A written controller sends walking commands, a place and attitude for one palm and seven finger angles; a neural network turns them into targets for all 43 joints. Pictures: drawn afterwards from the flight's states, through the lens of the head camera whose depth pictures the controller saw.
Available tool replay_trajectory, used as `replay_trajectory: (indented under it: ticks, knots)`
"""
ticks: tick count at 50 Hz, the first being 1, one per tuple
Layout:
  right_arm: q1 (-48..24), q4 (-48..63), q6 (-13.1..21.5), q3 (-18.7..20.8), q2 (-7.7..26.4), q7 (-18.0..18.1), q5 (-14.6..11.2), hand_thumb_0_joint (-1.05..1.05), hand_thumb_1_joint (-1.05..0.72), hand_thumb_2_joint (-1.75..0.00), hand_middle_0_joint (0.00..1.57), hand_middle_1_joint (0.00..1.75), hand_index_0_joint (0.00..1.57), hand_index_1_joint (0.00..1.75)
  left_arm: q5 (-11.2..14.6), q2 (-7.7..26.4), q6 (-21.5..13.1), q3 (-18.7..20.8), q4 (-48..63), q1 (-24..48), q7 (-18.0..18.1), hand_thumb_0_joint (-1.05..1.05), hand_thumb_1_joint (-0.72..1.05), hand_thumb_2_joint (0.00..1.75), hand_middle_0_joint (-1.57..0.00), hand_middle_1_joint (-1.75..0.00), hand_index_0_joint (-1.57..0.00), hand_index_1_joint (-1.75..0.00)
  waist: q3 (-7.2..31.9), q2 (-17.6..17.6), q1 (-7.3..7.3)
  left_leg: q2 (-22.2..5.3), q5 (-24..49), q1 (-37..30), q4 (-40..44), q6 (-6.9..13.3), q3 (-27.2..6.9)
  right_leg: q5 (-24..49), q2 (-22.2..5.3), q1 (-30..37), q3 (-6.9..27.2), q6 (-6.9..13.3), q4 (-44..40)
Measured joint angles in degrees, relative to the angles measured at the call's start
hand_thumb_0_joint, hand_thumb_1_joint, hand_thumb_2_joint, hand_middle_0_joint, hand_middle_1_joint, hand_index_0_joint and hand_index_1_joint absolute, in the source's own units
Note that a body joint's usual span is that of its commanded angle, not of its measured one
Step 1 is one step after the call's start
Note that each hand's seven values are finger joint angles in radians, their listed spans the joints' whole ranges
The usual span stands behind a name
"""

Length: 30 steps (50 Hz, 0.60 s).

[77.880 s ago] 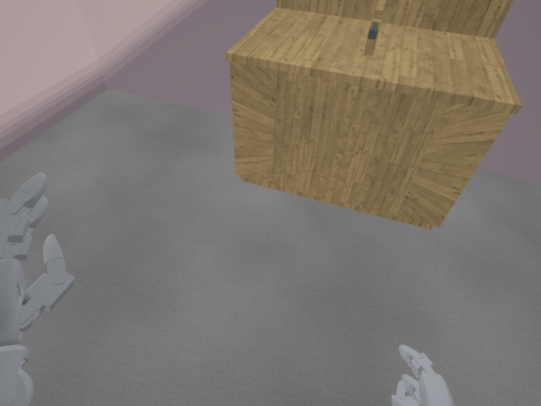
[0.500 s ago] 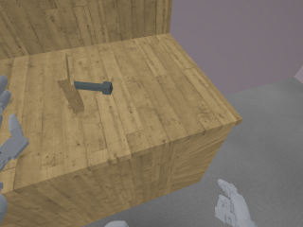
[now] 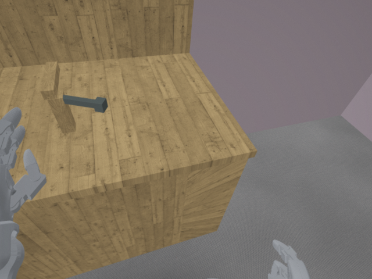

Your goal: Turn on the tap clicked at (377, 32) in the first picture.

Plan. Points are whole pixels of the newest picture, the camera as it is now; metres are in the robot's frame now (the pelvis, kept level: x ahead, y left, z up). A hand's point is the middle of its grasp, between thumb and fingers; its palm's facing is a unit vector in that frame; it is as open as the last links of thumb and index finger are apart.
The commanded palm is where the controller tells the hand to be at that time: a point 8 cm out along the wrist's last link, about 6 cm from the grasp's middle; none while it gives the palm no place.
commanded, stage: shuffle to correct the standing spot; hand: left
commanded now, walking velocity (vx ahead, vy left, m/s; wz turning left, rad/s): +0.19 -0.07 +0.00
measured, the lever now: (100, 104) +0.50 +0.26 +0.09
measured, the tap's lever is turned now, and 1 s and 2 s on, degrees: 64 64 64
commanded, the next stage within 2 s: come to a stop and stand still in 0.96 s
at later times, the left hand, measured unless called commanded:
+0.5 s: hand (118, 163) +0.26 +0.14 +0.17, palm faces +0.38 -0.86 -0.35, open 7.4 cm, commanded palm +0.19 +0.20 +0.19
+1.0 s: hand (127, 130) +0.31 +0.13 +0.20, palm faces +0.36 -0.81 -0.45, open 7.4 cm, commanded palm +0.25 +0.19 +0.19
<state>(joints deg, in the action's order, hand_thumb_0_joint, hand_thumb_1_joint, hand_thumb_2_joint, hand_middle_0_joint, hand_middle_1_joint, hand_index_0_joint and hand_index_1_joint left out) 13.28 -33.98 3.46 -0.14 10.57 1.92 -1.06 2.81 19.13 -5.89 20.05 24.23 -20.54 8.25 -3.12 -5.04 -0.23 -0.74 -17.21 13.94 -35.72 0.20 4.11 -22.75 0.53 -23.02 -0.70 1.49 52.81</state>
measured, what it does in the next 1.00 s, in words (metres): steps to the right: left foot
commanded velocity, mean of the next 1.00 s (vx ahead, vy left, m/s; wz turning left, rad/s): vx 0.12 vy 0.12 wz -0.02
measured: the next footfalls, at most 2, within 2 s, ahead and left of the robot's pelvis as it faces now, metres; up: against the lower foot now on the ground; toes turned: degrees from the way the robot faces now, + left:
left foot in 0.48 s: +0.07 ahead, +0.05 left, +0.00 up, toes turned +5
left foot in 1.10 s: +0.13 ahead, +0.02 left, +0.00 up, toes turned -3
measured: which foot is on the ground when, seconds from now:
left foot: down 0.00-0.14, up 0.16-0.46, down 0.48-0.58, up 0.60-1.00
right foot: down 0.00-1.00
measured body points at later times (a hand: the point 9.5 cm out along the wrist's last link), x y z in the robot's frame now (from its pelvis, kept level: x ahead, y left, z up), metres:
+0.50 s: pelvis +0.04 -0.09 +0.01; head +0.06 -0.09 +0.46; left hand +0.23 +0.18 +0.19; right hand +0.21 -0.33 -0.07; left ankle +0.03 +0.05 -0.72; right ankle +0.05 -0.13 -0.72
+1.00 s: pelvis +0.09 -0.09 +0.03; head +0.14 -0.12 +0.47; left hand +0.28 +0.18 +0.22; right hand +0.27 -0.32 -0.07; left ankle +0.16 +0.07 -0.66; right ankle +0.05 -0.13 -0.72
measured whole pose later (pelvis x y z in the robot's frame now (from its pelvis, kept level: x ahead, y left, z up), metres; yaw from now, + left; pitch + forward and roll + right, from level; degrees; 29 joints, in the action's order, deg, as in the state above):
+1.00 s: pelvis +0.09 -0.09 +0.03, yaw +0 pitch -1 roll +6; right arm 9.6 -33.4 4.6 0.9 13.9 0.2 -1.3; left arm 2.5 19.6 -13.0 18.6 27.7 -25.6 7.6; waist -7.2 -1.9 -2.0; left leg 0.8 -13.1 26.6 -44.5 1.8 4.6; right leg -16.4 -0.3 -7.1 -1.0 5.4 24.4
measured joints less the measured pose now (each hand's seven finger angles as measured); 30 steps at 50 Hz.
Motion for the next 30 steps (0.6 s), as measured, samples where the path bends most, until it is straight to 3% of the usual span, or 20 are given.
replay_trajectory:
  ticks: [3,6,7,9,12,14,16,19,23,24,26,27,28,30]
  knots:
    - [0.25,1.24,1.04,-0.62,-1.21,-1.10,0.30,0.01,-0.91,-0.90,0.19,0.30,0.20,0.30,-0.68,0.81,0.11,-2.41,3.95,-2.28,-0.94,0.02,0.89,0.90,-0.20,-0.30,-0.20,-0.30,0.22,0.61,1.63,-1.32,1.94,-0.63,3.52,-0.83,-1.82,1.28,0.47,-1.21,-1.50,0.05,1.53]
    - [1.60,3.40,1.42,-1.09,-1.16,-1.73,0.29,0.01,-0.91,-0.90,0.20,0.30,0.20,0.30,-0.89,4.83,-2.69,-0.92,9.54,-6.06,-1.28,0.02,0.89,0.90,-0.21,-0.30,-0.21,-0.30,0.82,3.09,1.51,-3.73,0.78,1.42,1.99,-1.57,-3.31,1.67,-0.01,4.02,-3.10,0.37,-13.21]
    - [1.99,4.01,1.39,-1.13,-1.07,-1.80,0.18,0.01,-0.91,-0.90,0.20,0.30,0.20,0.30,-0.89,6.94,-3.78,0.99,10.81,-7.10,-1.18,0.02,0.89,0.90,-0.21,-0.30,-0.21,-0.30,1.20,3.42,1.14,-4.16,-1.88,3.31,-1.19,-1.20,-3.51,3.64,-0.19,5.64,-2.75,0.92,-18.01]
    - [0.95,2.54,0.64,-0.59,-0.22,-1.51,-0.23,0.01,-0.90,-0.90,0.20,0.30,0.21,0.30,-0.47,8.27,-5.13,3.45,10.40,-6.71,-1.32,0.01,0.89,0.90,-0.21,-0.30,-0.21,-0.31,0.26,5.82,0.32,-4.46,-7.67,7.44,-12.42,-0.37,-5.64,7.17,1.43,5.11,-4.20,2.24,-16.93]
    - [0.81,-1.15,-0.24,-0.07,0.53,-1.08,-0.70,0.01,-0.91,-0.90,0.20,0.30,0.21,0.30,0.12,6.67,-5.18,4.55,5.39,-4.57,-1.55,0.01,0.88,0.90,-0.21,-0.30,-0.22,-0.31,1.58,5.83,-0.95,-1.46,-7.50,12.74,-27.25,-0.23,-4.60,7.41,1.36,6.23,-4.46,3.64,-18.93]
    - [1.16,-2.02,-0.53,-0.23,0.95,-0.90,-0.67,0.01,-0.91,-0.90,0.20,0.30,0.21,0.30,0.35,4.22,-4.48,4.78,1.05,-4.24,-1.22,0.01,0.89,0.90,-0.21,-0.30,-0.21,-0.31,2.92,4.93,-1.38,-0.45,-5.12,14.15,-29.32,-0.22,-2.21,8.66,0.90,7.05,-3.52,3.96,-21.96]
    - [1.62,-2.03,-0.31,-0.42,1.37,-0.64,-0.36,0.01,-0.91,-0.90,0.20,0.30,0.21,0.30,0.30,1.97,-3.51,3.96,-3.12,-4.12,-0.74,0.01,0.89,0.90,-0.21,-0.30,-0.21,-0.31,3.77,4.16,-1.29,-0.23,-3.65,13.10,-23.60,0.00,-0.01,9.97,0.46,7.84,-2.89,4.03,-24.72]
    - [1.96,-1.73,0.86,-0.38,2.02,-0.08,0.25,0.01,-0.91,-0.90,0.20,0.30,0.20,0.30,0.02,-1.04,-1.85,0.57,-5.56,-3.56,-0.16,0.01,0.89,0.90,-0.20,-0.30,-0.21,-0.30,3.47,3.17,-1.34,0.17,-3.02,7.64,-8.52,1.07,2.08,10.62,0.28,9.01,-2.53,4.32,-26.89]
    - [1.56,-0.08,2.68,0.18,3.10,0.05,0.79,0.01,-0.91,-0.90,0.20,0.30,0.20,0.30,-0.51,-2.45,-1.66,-4.07,0.31,-4.22,-0.23,0.02,0.89,0.90,-0.20,-0.30,-0.21,-0.30,1.96,3.26,-1.06,0.17,2.25,-1.52,8.34,3.19,1.02,8.69,2.11,9.13,-3.33,4.67,-24.74]
    - [0.94,0.41,2.91,0.55,3.16,-0.01,0.66,0.01,-0.91,-0.90,0.20,0.30,0.21,0.30,-0.61,-1.65,-2.22,-4.36,2.49,-4.39,-0.28,0.02,0.89,0.90,-0.21,-0.30,-0.21,-0.30,1.45,3.35,-0.67,-0.26,3.86,-2.56,9.65,2.36,0.00,7.42,2.65,8.35,-3.61,4.70,-22.57]
    - [-0.82,0.86,2.51,1.07,2.41,-0.19,0.07,0.01,-0.91,-0.90,0.20,0.30,0.21,0.30,-0.83,1.12,-3.30,-3.43,5.38,-4.13,-0.40,0.02,0.89,0.90,-0.21,-0.30,-0.21,-0.30,0.08,1.75,-0.17,0.21,2.54,-2.65,7.89,-0.35,0.22,4.87,1.86,6.94,-3.09,2.62,-17.74]
    - [-1.37,1.26,2.22,1.11,2.20,-0.31,-0.13,0.01,-0.91,-0.90,0.20,0.30,0.20,0.30,-0.89,2.73,-3.83,-2.32,6.24,-4.34,-0.58,0.02,0.89,0.90,-0.21,-0.30,-0.21,-0.30,0.04,1.47,0.21,0.34,1.46,-2.43,6.85,-1.05,0.27,3.72,1.62,6.49,-2.89,1.27,-16.15]
    - [-1.67,1.74,1.89,1.16,2.16,-0.35,-0.24,0.01,-0.91,-0.90,0.20,0.30,0.20,0.30,-0.95,4.24,-4.16,-1.03,6.69,-4.71,-0.75,0.02,0.89,0.90,-0.21,-0.30,-0.21,-0.30,0.31,1.88,0.73,0.24,0.39,-1.99,5.63,-1.51,-0.05,2.33,1.58,6.82,-3.43,1.29,-16.11]
    - [-1.97,2.34,1.32,1.51,2.62,-0.45,-0.61,0.01,-0.91,-0.90,0.20,0.30,0.20,0.30,-0.98,6.30,-4.45,1.31,6.53,-5.12,-1.11,0.02,0.88,0.90,-0.21,-0.30,-0.21,-0.31,0.60,4.90,1.68,-1.08,-1.44,-0.15,1.66,-0.95,-1.76,3.06,2.96,8.30,-5.44,5.26,-18.31]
